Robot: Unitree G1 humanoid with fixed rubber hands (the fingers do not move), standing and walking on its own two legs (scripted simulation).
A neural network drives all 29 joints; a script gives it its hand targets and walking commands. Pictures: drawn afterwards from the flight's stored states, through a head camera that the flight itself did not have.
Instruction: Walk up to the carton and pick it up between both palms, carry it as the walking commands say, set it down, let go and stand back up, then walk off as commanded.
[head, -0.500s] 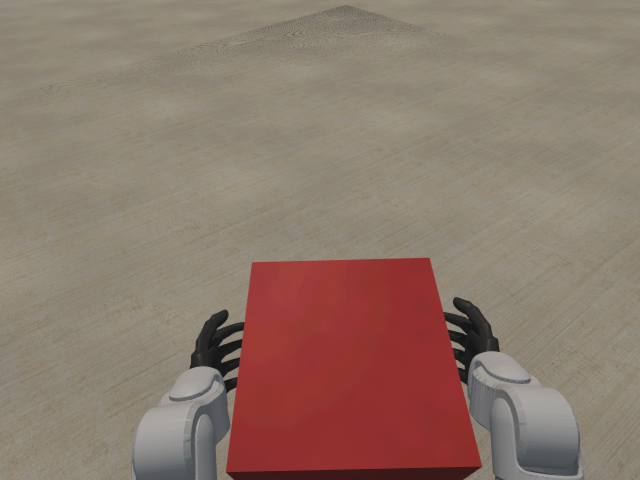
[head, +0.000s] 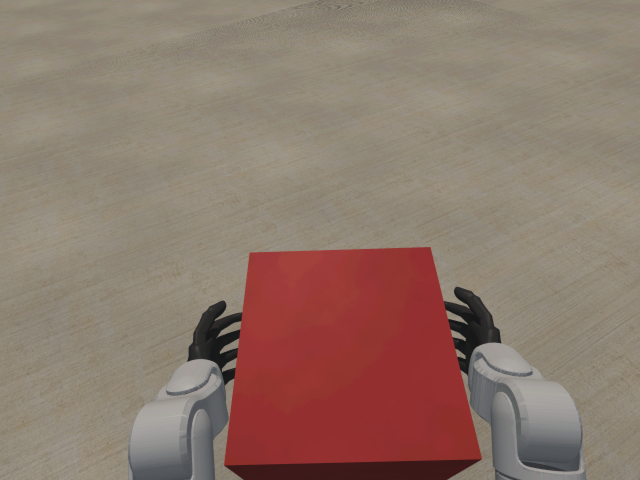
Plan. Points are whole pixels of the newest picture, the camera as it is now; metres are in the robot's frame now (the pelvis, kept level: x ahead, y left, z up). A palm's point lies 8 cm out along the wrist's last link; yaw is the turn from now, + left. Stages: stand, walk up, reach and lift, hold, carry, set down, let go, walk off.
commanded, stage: carry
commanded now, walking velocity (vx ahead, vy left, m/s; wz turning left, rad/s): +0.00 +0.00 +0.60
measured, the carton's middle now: (342, 377) +0.25 -0.01 +0.02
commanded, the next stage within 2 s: none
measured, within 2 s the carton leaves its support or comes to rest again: neither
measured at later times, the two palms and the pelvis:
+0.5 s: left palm (112, 456) +0.16 +0.22 +0.08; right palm (392, 345) +0.26 -0.06 +0.08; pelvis -0.02 +0.00 +0.01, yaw +17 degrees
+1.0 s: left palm out of the picture +0.03 +0.27 +0.09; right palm (311, 388) +0.21 +0.03 +0.10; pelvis -0.07 +0.01 +0.00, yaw +37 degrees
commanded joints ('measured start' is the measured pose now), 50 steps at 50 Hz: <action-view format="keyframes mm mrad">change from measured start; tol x32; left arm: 1 -530 -880 -660 -240 -287 -44 -116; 50 -389 -758 -696 -297 -295 -9 -122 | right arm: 1 -454 873 681 -178 311 -57 129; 50 -299 820 662 -143 331 -34 110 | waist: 1 3 167 -224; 8 23 -283 -372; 16 -5 288 -302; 31 17 183 -399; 34 21 -424 -266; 46 12 -272 -276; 50 -7 244 -257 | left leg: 1 23 293 -489 -375 38 112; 6 13 97 -154 -16 440 12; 8 -141 12 17 211 -237 -45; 10 -82 77 22 225 -206 -37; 14 116 51 8 -186 70 6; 17 339 415 -575 -288 702 216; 31 154 146 -275 -288 341 50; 36 -224 50 31 404 -161 -98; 44 4 16 219 -31 -102 -75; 50 457 451 -389 -230 995 217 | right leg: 1 61 61 73 107 -227 55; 8 424 -389 396 -209 448 -151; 14 212 -214 78 -7 247 7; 17 -196 24 103 391 -468 113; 26 -118 53 157 280 -253 92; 32 517 -28 245 -397 -145 -4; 34 483 -466 537 -347 306 -212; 44 388 -251 87 -143 531 -60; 47 255 -228 25 27 370 46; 50 -199 -34 90 458 -491 134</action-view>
